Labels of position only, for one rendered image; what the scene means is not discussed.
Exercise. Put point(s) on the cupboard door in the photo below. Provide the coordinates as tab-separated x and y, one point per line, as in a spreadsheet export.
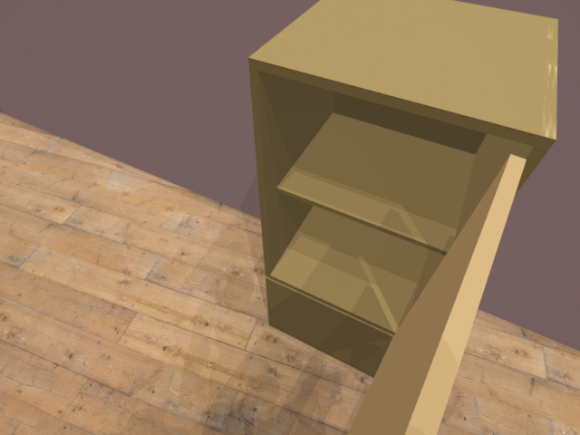
409	393

